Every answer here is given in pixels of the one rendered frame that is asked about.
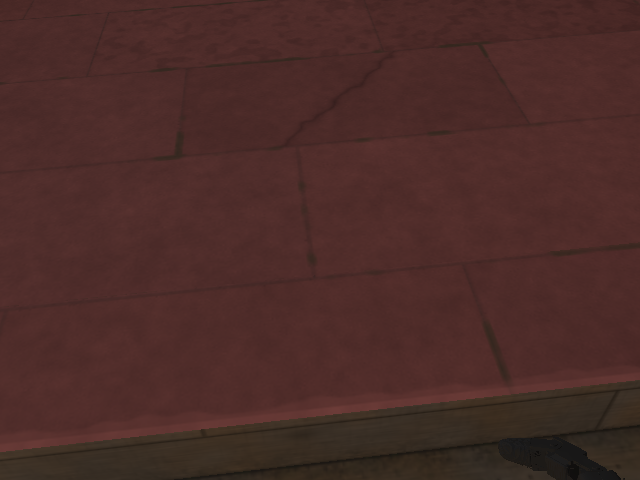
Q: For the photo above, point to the robot right hand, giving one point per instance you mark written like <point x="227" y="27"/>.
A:
<point x="561" y="459"/>

